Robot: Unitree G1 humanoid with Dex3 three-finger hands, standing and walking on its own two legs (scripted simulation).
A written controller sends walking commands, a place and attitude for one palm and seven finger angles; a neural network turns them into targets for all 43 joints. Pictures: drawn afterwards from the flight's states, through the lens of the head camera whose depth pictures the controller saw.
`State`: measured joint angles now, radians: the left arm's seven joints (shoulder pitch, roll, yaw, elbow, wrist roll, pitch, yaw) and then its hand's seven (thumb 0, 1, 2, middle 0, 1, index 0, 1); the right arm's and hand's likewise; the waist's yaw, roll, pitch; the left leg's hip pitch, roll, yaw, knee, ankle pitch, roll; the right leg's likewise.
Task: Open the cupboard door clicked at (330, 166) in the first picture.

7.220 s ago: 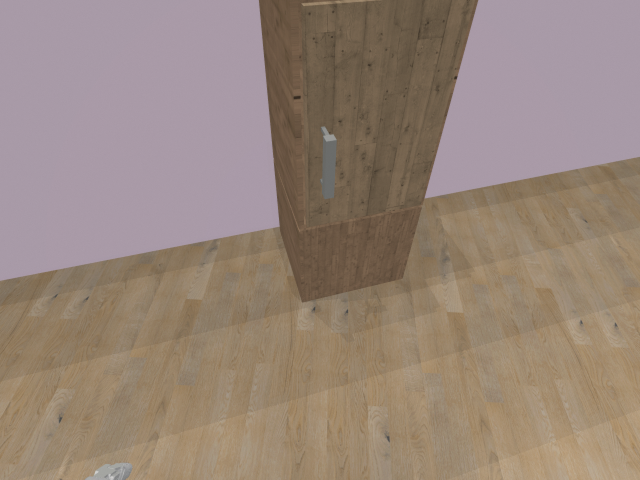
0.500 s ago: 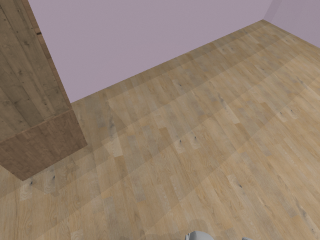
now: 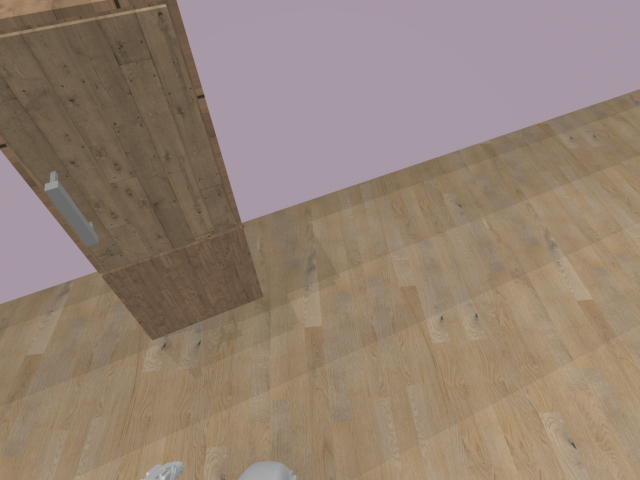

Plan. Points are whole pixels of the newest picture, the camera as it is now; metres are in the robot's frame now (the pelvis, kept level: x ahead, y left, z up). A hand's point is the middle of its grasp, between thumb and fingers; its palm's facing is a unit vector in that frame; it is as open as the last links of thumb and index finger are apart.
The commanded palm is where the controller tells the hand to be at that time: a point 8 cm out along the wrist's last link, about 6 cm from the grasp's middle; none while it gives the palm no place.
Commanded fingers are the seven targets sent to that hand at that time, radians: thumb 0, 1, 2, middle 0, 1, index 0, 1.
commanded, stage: turn to face it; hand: left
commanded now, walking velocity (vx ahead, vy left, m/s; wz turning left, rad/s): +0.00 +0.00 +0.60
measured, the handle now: (73, 209) +0.68 +0.58 -0.10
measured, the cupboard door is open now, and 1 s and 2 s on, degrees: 0 0 0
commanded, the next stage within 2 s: take the last steps up to it in 0.70 s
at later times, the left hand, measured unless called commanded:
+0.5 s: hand out of the picture -0.02 +0.29 -0.17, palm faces +0.29 -0.93 -0.24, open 7.4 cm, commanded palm none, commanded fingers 0.00 0.90 0.90 -0.20 -0.30 -0.20 -0.30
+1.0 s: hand out of the picture -0.06 +0.21 -0.15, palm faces +0.42 -0.87 -0.24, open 7.3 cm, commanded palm none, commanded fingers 0.00 0.90 0.90 -0.20 -0.30 -0.20 -0.30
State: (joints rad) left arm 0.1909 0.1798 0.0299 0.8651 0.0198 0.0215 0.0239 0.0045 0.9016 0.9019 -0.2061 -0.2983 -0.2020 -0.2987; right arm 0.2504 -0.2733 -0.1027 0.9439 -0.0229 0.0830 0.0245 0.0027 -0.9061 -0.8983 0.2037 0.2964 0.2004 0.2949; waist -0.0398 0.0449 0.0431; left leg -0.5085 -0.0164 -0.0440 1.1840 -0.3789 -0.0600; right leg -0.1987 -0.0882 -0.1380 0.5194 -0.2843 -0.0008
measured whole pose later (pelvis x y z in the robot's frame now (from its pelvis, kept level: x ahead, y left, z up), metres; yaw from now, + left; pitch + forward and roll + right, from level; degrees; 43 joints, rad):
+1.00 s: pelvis -0.03 +0.03 +0.01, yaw +23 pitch -1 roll +1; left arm 0.29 0.15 0.04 1.00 0.03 -0.01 0.03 0.00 0.91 0.90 -0.21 -0.30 -0.20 -0.30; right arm 0.31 -0.22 -0.08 1.04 -0.03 0.06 0.02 0.00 -0.91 -0.90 0.20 0.30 0.20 0.29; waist -0.01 0.03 -0.01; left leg -0.44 0.04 0.00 1.05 -0.33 -0.04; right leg -0.14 -0.06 -0.14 0.43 -0.26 0.00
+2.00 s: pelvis +0.23 +0.13 +0.00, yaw +22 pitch -2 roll -1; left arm 0.23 0.17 0.05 1.08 0.02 -0.04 0.02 -0.02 0.94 0.90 -0.20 -0.30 -0.20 -0.30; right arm 0.25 -0.17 -0.06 1.04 -0.02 -0.01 -0.01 0.00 -0.91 -0.90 0.20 0.30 0.20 0.29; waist -0.02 0.03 0.02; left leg -0.49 0.12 0.06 0.96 -0.31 -0.02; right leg -0.21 0.01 -0.19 0.44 -0.21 -0.07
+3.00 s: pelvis +0.21 +0.08 +0.00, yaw +21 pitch -2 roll +0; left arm 0.24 0.16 0.02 1.12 0.01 0.01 0.03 0.00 0.92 0.90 -0.20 -0.30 -0.20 -0.30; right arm 0.28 -0.12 0.00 1.15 -0.01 0.01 -0.04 0.00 -0.91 -0.90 0.20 0.30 0.20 0.29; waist 0.01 0.00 0.03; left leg -0.15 0.04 0.03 0.42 -0.23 -0.03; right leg -0.17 0.01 -0.10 0.41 -0.21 -0.04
